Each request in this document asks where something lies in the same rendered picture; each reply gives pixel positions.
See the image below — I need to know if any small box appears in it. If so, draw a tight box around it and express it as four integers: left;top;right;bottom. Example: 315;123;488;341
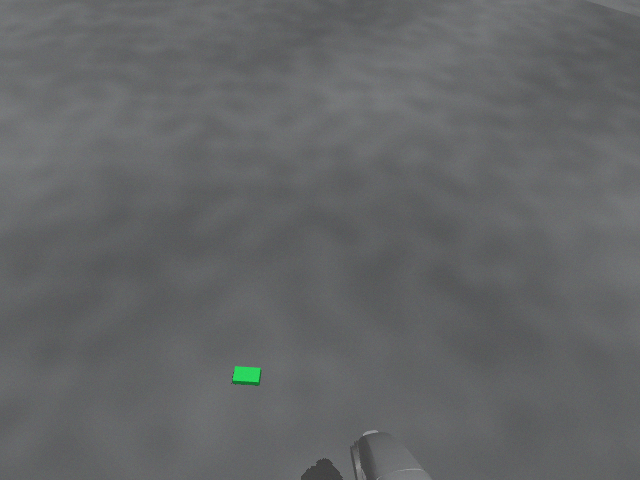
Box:
232;366;262;386

